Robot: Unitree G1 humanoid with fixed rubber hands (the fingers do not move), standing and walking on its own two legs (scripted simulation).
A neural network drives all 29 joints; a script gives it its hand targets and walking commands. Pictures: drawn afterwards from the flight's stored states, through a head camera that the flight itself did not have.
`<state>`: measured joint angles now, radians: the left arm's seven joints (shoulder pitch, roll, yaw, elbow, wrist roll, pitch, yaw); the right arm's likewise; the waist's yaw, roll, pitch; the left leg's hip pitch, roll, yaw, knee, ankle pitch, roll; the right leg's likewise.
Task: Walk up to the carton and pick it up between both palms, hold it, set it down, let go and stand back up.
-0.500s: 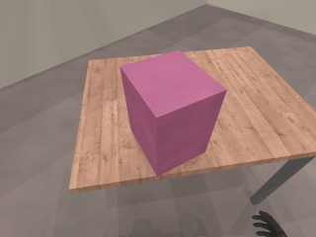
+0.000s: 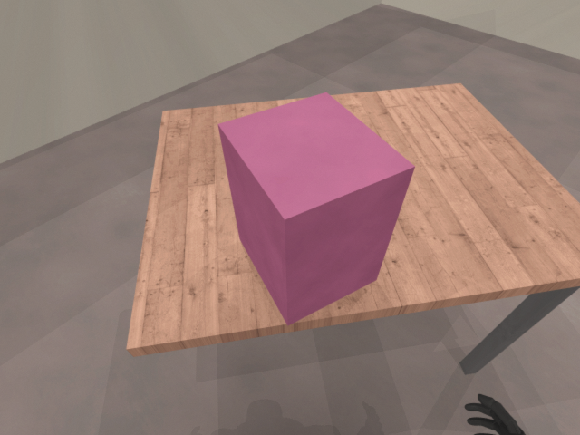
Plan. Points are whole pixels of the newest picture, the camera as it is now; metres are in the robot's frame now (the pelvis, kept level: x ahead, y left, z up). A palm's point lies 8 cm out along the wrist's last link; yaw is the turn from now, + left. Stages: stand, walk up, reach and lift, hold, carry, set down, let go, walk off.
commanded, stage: stand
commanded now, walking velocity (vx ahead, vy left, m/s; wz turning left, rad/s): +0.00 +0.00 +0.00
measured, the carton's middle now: (306, 211) +0.43 -0.01 +0.06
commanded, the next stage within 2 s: none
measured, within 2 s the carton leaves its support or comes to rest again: neither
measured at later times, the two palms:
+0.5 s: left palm out of the picture +0.07 +0.27 -0.12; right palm out of the picture +0.11 -0.28 -0.09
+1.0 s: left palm out of the picture +0.07 +0.27 -0.12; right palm out of the picture +0.10 -0.28 -0.09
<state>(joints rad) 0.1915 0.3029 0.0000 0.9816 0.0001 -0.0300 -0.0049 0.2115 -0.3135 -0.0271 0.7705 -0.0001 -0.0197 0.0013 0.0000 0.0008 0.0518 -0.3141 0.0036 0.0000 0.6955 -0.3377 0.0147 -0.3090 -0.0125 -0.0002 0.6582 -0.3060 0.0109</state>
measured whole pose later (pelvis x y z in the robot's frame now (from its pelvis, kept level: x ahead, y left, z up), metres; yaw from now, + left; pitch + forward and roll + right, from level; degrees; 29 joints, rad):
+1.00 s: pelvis +0.00 +0.00 +0.01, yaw +0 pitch -1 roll -1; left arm 0.18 0.30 0.00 1.01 0.00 -0.03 -0.01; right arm 0.20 -0.32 -0.01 0.82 0.00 -0.03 0.01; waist 0.00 -0.01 0.03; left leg -0.31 0.00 0.00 0.63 -0.29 0.01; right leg -0.31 -0.01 0.00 0.59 -0.26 0.01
